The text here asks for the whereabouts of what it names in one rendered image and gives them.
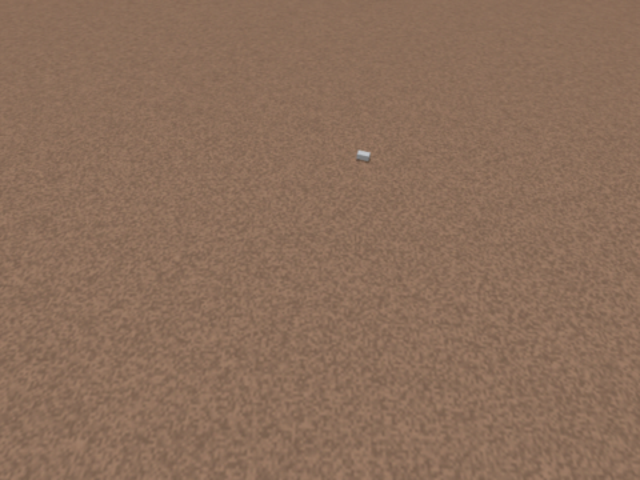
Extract small box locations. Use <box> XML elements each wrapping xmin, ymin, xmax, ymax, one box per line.
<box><xmin>356</xmin><ymin>150</ymin><xmax>371</xmax><ymax>161</ymax></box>

